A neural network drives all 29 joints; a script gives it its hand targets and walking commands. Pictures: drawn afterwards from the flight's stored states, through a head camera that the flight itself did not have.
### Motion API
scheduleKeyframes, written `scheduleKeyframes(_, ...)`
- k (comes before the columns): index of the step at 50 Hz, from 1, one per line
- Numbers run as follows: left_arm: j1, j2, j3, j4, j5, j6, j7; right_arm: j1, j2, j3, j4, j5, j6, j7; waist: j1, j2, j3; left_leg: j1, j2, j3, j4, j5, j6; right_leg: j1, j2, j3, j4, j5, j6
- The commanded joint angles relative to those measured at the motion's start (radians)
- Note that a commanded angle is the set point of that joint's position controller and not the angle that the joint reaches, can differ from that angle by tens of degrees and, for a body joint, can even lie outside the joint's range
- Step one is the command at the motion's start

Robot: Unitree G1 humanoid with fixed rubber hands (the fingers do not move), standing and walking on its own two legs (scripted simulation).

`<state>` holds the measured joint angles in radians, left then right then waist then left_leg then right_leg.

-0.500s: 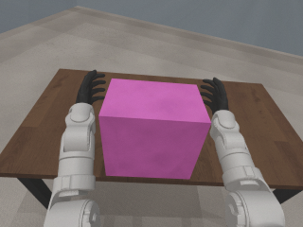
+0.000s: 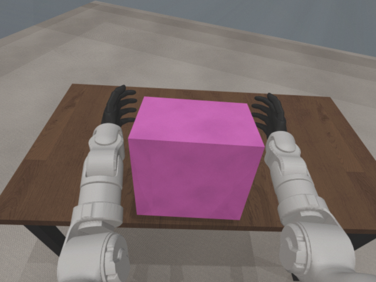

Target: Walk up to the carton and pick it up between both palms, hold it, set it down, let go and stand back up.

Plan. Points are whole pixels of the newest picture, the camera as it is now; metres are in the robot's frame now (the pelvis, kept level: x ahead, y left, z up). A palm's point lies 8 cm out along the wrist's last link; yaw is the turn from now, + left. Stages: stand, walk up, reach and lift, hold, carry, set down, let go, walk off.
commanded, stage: set down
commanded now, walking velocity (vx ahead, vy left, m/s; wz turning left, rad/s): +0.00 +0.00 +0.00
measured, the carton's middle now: (192, 158) +0.40 -0.03 +0.04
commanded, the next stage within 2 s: none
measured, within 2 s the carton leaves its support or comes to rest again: neither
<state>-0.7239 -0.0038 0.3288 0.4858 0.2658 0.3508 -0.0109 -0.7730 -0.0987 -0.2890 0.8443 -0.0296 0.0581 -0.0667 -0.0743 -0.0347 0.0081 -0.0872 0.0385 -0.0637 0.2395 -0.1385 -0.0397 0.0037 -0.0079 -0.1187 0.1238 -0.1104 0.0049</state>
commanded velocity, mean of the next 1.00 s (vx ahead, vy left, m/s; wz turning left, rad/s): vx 0.00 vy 0.00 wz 0.00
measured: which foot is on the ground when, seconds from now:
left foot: down 0.00-1.00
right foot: down 0.00-1.00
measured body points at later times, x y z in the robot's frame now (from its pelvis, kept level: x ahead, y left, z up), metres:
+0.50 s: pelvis +0.00 -0.01 +0.00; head +0.01 +0.01 +0.45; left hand +0.42 +0.14 +0.15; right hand +0.41 -0.21 +0.14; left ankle +0.00 +0.14 -0.75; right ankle -0.03 -0.11 -0.75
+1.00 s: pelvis +0.00 -0.01 +0.00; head +0.03 +0.01 +0.45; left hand +0.43 +0.14 +0.14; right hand +0.41 -0.21 +0.14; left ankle +0.00 +0.14 -0.75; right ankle -0.03 -0.11 -0.75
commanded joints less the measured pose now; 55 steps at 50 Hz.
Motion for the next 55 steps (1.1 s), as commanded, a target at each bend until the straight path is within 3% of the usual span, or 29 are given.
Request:
scheduleKeyframes(1,-0.532,-0.300,-0.255,-0.101,-0.042,-0.050,-0.108,-0.595,0.284,0.220,-0.217,0.007,-0.049,0.128,0.008,0.035,-0.454,0.167,-0.093,0.051,0.022,0.358,-0.007,0.152,0.076,-0.027,0.068,0.445,0.057)
scheduleKeyframes(11,-0.467,-0.274,-0.211,-0.075,-0.025,-0.060,-0.140,-0.486,0.306,0.208,-0.206,-0.021,-0.022,0.127,0.001,0.029,-0.389,0.119,-0.095,0.054,-0.006,0.310,0.005,0.165,0.070,-0.024,0.081,0.463,0.069)
scheduleKeyframes(16,-0.423,-0.258,-0.186,-0.031,-0.016,-0.062,-0.155,-0.445,0.299,0.197,-0.195,-0.041,-0.006,0.126,0.005,0.006,-0.330,0.104,-0.094,0.056,-0.025,0.245,0.007,0.127,0.064,-0.027,0.074,0.402,0.072)
scheduleKeyframes(32,-0.357,-0.252,-0.125,0.048,0.020,-0.076,-0.173,-0.367,0.324,0.133,-0.175,-0.124,0.030,0.156,0.002,0.017,-0.263,0.073,-0.085,0.054,-0.045,0.160,0.004,0.053,0.054,-0.035,0.059,0.288,0.069)
scheduleKeyframes(35,-0.361,-0.257,-0.123,0.053,0.028,-0.069,-0.173,-0.362,0.331,0.130,-0.168,-0.125,0.039,0.162,0.004,0.037,-0.269,0.058,-0.088,0.055,-0.041,0.170,0.004,0.046,0.052,-0.033,0.068,0.308,0.067)
scheduleKeyframes(38,-0.343,-0.252,-0.107,0.060,0.036,-0.058,-0.176,-0.350,0.329,0.130,-0.171,-0.133,0.047,0.161,0.008,0.015,-0.244,0.036,-0.089,0.054,-0.049,0.169,0.006,0.070,0.052,-0.033,0.070,0.325,0.071)
scheduleKeyframes(50,-0.267,-0.266,-0.085,0.039,0.065,-0.059,-0.192,-0.269,0.335,0.127,-0.182,-0.144,0.058,0.171,0.017,0.032,-0.221,0.042,-0.087,0.053,-0.050,0.186,0.001,0.070,0.050,-0.030,0.073,0.345,0.069)
scheduleKeyframes(55,-0.239,-0.282,-0.076,0.036,0.080,-0.052,-0.200,-0.235,0.352,0.135,-0.181,-0.147,0.070,0.171,0.025,0.014,-0.204,0.016,-0.087,0.056,-0.056,0.184,0.005,0.089,0.047,-0.022,0.075,0.351,0.069)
